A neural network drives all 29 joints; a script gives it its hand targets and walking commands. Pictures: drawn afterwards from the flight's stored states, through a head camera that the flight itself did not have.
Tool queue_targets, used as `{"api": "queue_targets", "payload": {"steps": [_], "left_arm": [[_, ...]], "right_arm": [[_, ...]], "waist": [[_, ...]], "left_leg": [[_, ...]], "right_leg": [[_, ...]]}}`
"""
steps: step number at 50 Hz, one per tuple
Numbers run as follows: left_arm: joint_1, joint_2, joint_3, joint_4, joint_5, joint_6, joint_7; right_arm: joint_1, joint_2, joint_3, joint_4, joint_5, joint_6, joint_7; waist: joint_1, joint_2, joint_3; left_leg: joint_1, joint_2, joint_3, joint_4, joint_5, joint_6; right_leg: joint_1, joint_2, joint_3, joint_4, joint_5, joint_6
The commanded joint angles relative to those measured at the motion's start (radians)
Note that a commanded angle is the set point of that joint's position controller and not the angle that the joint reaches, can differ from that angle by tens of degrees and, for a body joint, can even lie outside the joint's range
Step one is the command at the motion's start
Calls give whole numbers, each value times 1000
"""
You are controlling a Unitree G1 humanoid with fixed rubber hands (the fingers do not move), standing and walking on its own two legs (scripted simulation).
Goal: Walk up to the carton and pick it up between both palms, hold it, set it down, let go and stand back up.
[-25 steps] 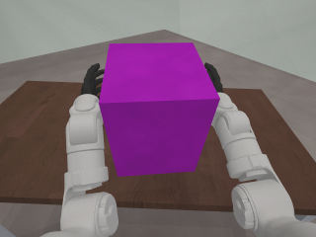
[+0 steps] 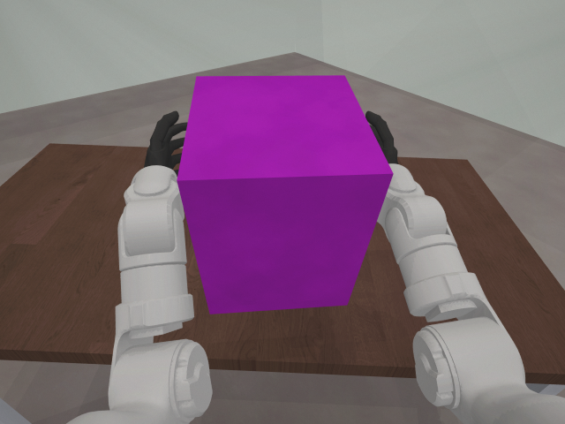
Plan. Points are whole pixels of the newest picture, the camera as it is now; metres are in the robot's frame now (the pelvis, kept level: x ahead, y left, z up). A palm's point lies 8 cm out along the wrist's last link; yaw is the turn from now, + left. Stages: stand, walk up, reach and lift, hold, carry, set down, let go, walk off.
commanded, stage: hold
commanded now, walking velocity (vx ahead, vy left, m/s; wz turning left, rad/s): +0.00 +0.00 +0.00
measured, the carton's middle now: (276, 197) +0.36 +0.00 +0.19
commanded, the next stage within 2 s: none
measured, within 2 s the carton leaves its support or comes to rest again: neither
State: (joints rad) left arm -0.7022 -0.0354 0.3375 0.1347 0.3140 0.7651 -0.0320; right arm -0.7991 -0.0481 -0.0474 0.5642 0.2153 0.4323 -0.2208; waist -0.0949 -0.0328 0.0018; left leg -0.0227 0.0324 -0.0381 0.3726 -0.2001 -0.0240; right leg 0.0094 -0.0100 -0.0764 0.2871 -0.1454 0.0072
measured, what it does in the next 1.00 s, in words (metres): stands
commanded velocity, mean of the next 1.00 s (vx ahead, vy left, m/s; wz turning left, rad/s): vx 0.00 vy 0.00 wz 0.00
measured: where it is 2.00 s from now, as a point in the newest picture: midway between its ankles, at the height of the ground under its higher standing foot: outside the picture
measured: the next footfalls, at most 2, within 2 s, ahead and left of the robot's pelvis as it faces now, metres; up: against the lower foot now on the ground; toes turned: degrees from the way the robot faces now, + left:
none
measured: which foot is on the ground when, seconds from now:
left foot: down 0.00-1.00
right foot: down 0.00-1.00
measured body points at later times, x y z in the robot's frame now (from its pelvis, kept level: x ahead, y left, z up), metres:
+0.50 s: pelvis +0.00 +0.00 +0.00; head -0.06 +0.02 +0.45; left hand +0.38 +0.15 +0.23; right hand +0.38 -0.14 +0.23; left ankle +0.01 +0.13 -0.75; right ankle +0.02 -0.12 -0.75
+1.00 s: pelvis +0.00 +0.00 +0.00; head -0.06 +0.02 +0.45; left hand +0.38 +0.15 +0.23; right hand +0.38 -0.14 +0.23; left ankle +0.01 +0.13 -0.75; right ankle +0.02 -0.12 -0.75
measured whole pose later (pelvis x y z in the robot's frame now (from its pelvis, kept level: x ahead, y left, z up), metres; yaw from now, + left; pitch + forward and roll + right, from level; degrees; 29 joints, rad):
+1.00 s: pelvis +0.00 +0.00 +0.00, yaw +0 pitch -9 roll -1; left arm -0.68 -0.04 0.33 0.10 0.31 0.77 -0.03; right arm -0.78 -0.05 -0.03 0.53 0.23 0.44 -0.23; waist -0.10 -0.03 0.00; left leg -0.02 0.03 -0.04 0.38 -0.21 -0.02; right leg 0.02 -0.01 -0.08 0.29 -0.15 0.01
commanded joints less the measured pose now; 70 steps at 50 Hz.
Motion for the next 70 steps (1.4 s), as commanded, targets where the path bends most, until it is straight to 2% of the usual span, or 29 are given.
{"api": "queue_targets", "payload": {"steps": [1, 5, 8, 13, 18, 23, 37, 43, 46, 48, 51, 53, 56, 61, 63, 70], "left_arm": [[-661, -552, -523, -80, -174, -57, -139], [-661, -541, -492, -51, -151, -52, -141], [-668, -556, -513, -76, -168, -57, -138], [-656, -545, -494, -43, -151, -53, -137], [-655, -548, -508, -67, -163, -55, -135], [-666, -552, -505, -60, -159, -53, -137], [-640, -544, -514, -85, -163, -51, -138], [-638, -544, -509, -87, -153, -42, -142], [-639, -548, -524, -104, -168, -45, -142], [-642, -547, -520, -99, -166, -46, -139], [-644, -535, -504, -62, -155, -43, -142], [-645, -542, -497, -67, -148, -42, -145], [-647, -546, -513, -87, -163, -48, -141], [-648, -549, -515, -68, -162, -48, -138], [-644, -544, -494, -49, -146, -46, -141], [-657, -542, -499, -54, -152, -52, -141]], "right_arm": [[-751, 631, 354, -327, 105, -50, 87], [-749, 624, 338, -287, 97, -45, 92], [-755, 631, 348, -314, 104, -52, 92], [-754, 625, 340, -288, 98, -46, 90], [-745, 630, 356, -309, 108, -45, 88], [-749, 630, 342, -298, 102, -44, 91], [-737, 629, 361, -340, 111, -42, 81], [-731, 620, 354, -323, 111, -38, 84], [-748, 624, 362, -361, 112, -45, 83], [-748, 628, 369, -358, 116, -43, 82], [-740, 620, 349, -319, 96, -37, 84], [-742, 620, 337, -300, 93, -39, 88], [-747, 627, 359, -336, 108, -47, 87], [-758, 623, 348, -332, 103, -46, 87], [-742, 622, 338, -294, 96, -39, 87], [-748, 625, 340, -291, 101, -44, 88]], "waist": [[-16, 72, -377], [-7, 69, -328], [-11, 72, -369], [-5, 67, -330], [-6, 72, -351], [-10, 73, -333], [-8, 66, -361], [-12, 78, -328], [-14, 73, -371], [-10, 67, -367], [-11, 59, -319], [-10, 69, -321], [-9, 71, -364], [-14, 70, -348], [-11, 66, -321], [-12, 72, -341]], "left_leg": [[-4, -90, 60, -46, 275, -24], [-29, -91, 67, -65, 220, -17], [-15, -89, 62, -55, 259, -21], [-25, -90, 62, -63, 231, -17], [-7, -91, 59, -52, 277, -22], [-26, -90, 62, -62, 232, -21], [-3, -91, 58, -46, 298, -24], [-8, -91, 59, -53, 277, -27], [-4, -90, 59, -46, 287, -26], [-1, -92, 57, -46, 292, -23], [-26, -93, 63, -62, 229, -17], [-22, -89, 63, -64, 234, -19], [-7, -91, 62, -51, 279, -24], [-18, -90, 58, -55, 246, -19], [-28, -91, 63, -64, 226, -18], [-19, -91, 62, -56, 245, -20]], "right_leg": [[150, 86, 1, -15, 172, 26], [136, 82, -2, -24, 117, 24], [150, 85, 0, -15, 154, 24], [138, 83, -1, -22, 126, 25], [142, 86, 0, -19, 157, 26], [132, 84, 0, -20, 128, 24], [153, 86, 1, -14, 184, 28], [143, 84, -2, -18, 155, 26], [158, 87, -2, -14, 172, 25], [152, 87, -2, -14, 174, 27], [136, 83, -2, -25, 131, 26], [135, 81, -4, -23, 125, 24], [157, 88, -5, -14, 161, 25], [139, 84, 1, -18, 147, 24], [137, 83, -1, -22, 129, 25], [143, 84, 0, -19, 146, 25]]}}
